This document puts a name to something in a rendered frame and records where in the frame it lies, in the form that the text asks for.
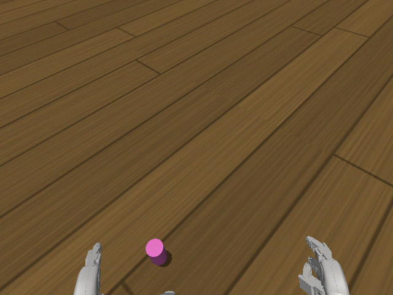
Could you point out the left robot hand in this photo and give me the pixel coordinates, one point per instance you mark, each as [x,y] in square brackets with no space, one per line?
[88,280]

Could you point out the can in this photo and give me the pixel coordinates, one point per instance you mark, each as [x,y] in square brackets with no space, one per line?
[156,251]

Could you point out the right robot hand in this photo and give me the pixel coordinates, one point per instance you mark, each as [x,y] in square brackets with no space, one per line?
[330,277]

